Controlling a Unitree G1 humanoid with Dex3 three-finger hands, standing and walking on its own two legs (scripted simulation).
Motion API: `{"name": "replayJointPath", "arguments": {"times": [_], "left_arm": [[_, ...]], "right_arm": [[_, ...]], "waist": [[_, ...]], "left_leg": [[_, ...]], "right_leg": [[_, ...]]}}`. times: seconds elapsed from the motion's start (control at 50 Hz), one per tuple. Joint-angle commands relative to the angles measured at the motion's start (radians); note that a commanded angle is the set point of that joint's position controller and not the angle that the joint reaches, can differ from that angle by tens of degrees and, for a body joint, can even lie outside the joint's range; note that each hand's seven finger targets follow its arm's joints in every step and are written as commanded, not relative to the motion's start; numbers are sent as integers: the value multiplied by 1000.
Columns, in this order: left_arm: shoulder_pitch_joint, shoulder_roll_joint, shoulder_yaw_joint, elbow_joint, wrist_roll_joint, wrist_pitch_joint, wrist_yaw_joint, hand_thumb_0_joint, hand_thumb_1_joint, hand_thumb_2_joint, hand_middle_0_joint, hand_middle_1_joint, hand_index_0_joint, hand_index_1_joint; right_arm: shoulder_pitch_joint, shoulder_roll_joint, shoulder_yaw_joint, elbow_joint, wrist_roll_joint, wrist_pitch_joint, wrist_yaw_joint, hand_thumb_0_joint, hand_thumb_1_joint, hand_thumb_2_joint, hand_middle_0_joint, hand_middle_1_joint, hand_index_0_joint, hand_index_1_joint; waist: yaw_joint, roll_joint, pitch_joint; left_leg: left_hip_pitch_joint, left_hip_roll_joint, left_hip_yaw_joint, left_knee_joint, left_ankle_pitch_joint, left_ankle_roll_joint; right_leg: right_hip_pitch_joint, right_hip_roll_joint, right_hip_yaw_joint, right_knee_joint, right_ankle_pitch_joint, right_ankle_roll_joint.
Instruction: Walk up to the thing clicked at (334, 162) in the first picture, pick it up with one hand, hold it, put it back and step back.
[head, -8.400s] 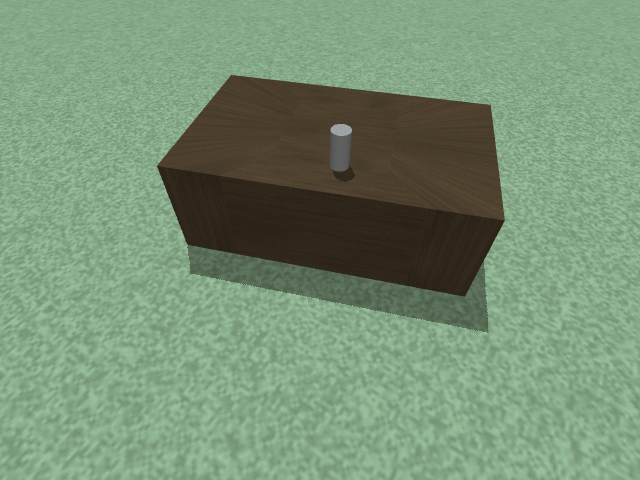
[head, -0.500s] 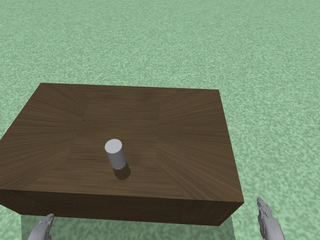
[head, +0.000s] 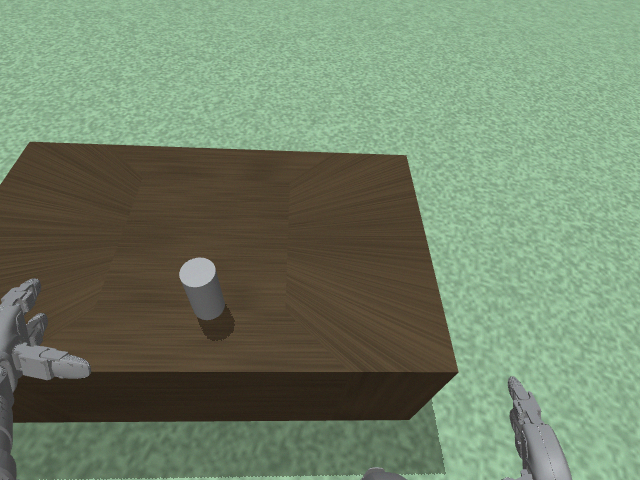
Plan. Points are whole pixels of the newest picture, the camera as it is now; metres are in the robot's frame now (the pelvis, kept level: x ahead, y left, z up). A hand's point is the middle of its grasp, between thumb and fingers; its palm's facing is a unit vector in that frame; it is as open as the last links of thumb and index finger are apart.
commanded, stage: go down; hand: left
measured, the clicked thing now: (203, 290) +0.52 +0.20 -0.25
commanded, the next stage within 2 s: approach in 1.18 s
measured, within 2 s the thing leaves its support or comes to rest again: neither
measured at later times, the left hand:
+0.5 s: hand (46, 266) +0.41 +0.36 +0.01, palm faces +0.20 -0.98 -0.06, open 17.6 cm
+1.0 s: hand (39, 238) +0.45 +0.37 +0.02, palm faces +0.22 -0.97 -0.02, open 17.5 cm
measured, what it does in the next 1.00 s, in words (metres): stands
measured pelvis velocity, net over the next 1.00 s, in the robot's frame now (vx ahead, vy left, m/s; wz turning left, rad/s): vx -0.01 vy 0.01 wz -0.02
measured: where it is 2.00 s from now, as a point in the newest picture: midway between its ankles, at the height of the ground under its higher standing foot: outside the picture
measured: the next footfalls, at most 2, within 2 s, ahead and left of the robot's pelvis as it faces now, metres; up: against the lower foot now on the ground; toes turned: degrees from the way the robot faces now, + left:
none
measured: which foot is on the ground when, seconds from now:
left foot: down 0.00-1.00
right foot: down 0.00-1.00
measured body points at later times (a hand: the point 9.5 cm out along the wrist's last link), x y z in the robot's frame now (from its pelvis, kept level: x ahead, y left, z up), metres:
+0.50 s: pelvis -0.01 +0.01 -0.03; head +0.10 +0.05 +0.40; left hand +0.40 +0.41 +0.01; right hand +0.14 -0.25 -0.07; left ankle -0.02 +0.12 -0.71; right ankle +0.05 -0.14 -0.71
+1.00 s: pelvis -0.01 +0.01 -0.05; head +0.12 +0.07 +0.38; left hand +0.43 +0.42 +0.03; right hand +0.15 -0.24 -0.07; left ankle -0.02 +0.12 -0.71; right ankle +0.05 -0.14 -0.71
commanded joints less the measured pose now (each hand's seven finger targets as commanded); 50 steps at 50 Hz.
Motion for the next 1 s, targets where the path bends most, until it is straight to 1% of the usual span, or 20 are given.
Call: {"name": "replayJointPath", "arguments": {"times": [0.0,0.02,0.08,0.18,0.24,0.26,0.3,0.42,0.46,0.5,0.52,0.64,0.66,0.72,0.76,0.78,0.8,0.88,0.9,0.98], "left_arm": [[-322,358,113,-44,-28,-161,-59,0,-611,42,-55,-47,-64,-45],[-389,407,134,-84,-27,-184,-66,0,-611,47,-50,-42,-61,-39],[-431,434,151,2,-26,-218,-90,0,-611,59,-52,-55,-63,-52],[-501,524,194,41,-22,-270,-111,0,-611,67,-52,-51,-58,-51],[-563,525,197,52,-28,-288,-129,0,-611,66,-56,-54,-63,-54],[-600,550,211,18,-31,-298,-133,0,-611,70,-52,-52,-57,-53],[-601,541,201,66,-30,-298,-140,0,-594,62,-55,-48,-61,-47],[-677,603,228,51,-31,-307,-155,0,-611,68,-59,-49,-62,-52],[-664,616,236,100,-29,-307,-159,0,-611,75,-55,-54,-58,-57],[-734,647,253,20,-30,-316,-160,0,-611,82,-54,-57,-56,-61],[-683,623,246,120,-28,-309,-163,0,-611,81,-54,-56,-55,-61],[-736,671,276,59,-27,-313,-165,0,-611,87,-50,-56,-51,-61],[-678,643,263,131,-24,-304,-168,0,-606,89,-49,-51,-48,-58],[-721,655,275,66,-27,-306,-172,0,-601,98,-46,-54,-45,-62],[-717,640,266,98,-25,-304,-175,0,-601,99,-46,-58,-46,-65],[-794,690,292,-14,-29,-318,-171,0,-595,112,-44,-59,-40,-70],[-732,682,288,108,-19,-308,-168,0,-580,104,-46,-58,-43,-67],[-762,670,283,91,-16,-321,-166,0,-568,111,-45,-58,-40,-69],[-792,690,293,60,-15,-329,-166,0,-583,107,-44,-62,-42,-71],[-791,699,288,117,-10,-323,-171,0,-556,114,-43,-61,-39,-71]], "right_arm": [[-119,-157,-54,-193,-1,-45,-5,0,560,-41,51,50,50,50],[-90,-160,-55,-179,-5,-34,-8,0,566,-41,51,50,50,50],[-106,-173,-54,-223,-9,-28,-13,0,563,-43,51,50,50,50],[-39,-185,-55,-196,-19,-6,-13,0,561,-45,50,50,50,50],[-3,-171,-35,-234,-22,-10,-9,0,557,-46,50,50,50,50],[-6,-190,-54,-252,-23,-7,-12,0,560,-45,50,50,50,50],[7,-162,-22,-248,-23,-6,-8,0,561,-45,50,50,50,50],[-16,-150,8,-285,-28,-1,2,0,554,-48,50,50,50,50],[-9,-188,-27,-300,-28,1,-5,0,557,-48,50,50,50,50],[6,-162,1,-306,-31,4,0,0,553,-49,50,50,50,50],[7,-160,-3,-306,-29,5,-1,0,554,-48,50,50,50,50],[30,-181,-20,-342,-31,16,4,0,552,-50,50,50,49,50],[42,-169,-9,-318,-32,19,6,0,552,-50,49,50,49,50],[33,-174,-11,-354,-33,20,9,0,555,-50,49,50,49,50],[43,-158,8,-357,-35,22,14,0,557,-49,49,50,49,50],[29,-166,2,-381,-35,23,13,0,556,-50,49,50,49,50],[39,-168,-5,-378,-36,23,10,0,555,-50,49,50,49,50],[30,-161,3,-385,-39,25,10,0,551,-51,49,50,49,50],[38,-184,-26,-395,-37,26,7,0,552,-51,49,50,49,50],[71,-173,-12,-399,-40,27,9,0,553,-51,49,50,49,50]], "waist": [[23,87,-284],[16,107,-336],[-16,134,-375],[-26,154,-359],[-55,162,-395],[-57,179,-441],[-56,197,-406],[-46,260,-480],[-66,234,-457],[-54,268,-538],[-70,230,-477],[-65,281,-547],[-70,265,-499],[-67,277,-547],[-78,259,-507],[-62,317,-584],[-81,262,-531],[-84,260,-506],[-95,278,-520],[-111,278,-517]], "left_leg": [[-55,-20,-26,-94,287,-5],[-45,-23,-24,-80,293,-4],[-39,-20,-25,-46,323,-10],[-116,-24,-22,-4,261,-7],[-115,-20,-21,31,262,-7],[-97,-19,-23,39,269,-8],[-113,-13,-29,49,277,-13],[-104,-2,-38,99,378,-23],[-135,0,-42,103,362,-23],[-121,-1,-37,117,365,-20],[-144,0,-38,120,356,-18],[-96,11,-55,141,462,-31],[-105,13,-56,144,477,-31],[-84,18,-62,153,522,-33],[-102,19,-64,154,500,-31],[-77,15,-57,159,516,-34],[-122,10,-49,164,477,-26],[-154,5,-43,162,411,-21],[-128,9,-51,159,417,-27],[-140,7,-48,176,445,-24]], "right_leg": [[187,31,13,-7,139,-44],[192,28,20,0,151,-43],[148,27,24,30,177,-47],[76,23,28,61,127,-47],[31,25,27,82,131,-46],[22,25,27,89,132,-48],[-16,27,20,103,118,-51],[-58,29,15,143,149,-57],[-64,34,11,156,141,-56],[-39,32,17,166,155,-56],[-64,36,13,163,145,-54],[-103,42,2,191,174,-60],[-121,46,-1,193,175,-58],[-125,48,-3,204,193,-60],[-148,51,-3,200,167,-59],[-110,45,4,205,197,-60],[-95,45,8,200,196,-56],[-108,44,12,203,168,-57],[-138,46,7,205,156,-59],[-129,46,8,206,193,-56]]}}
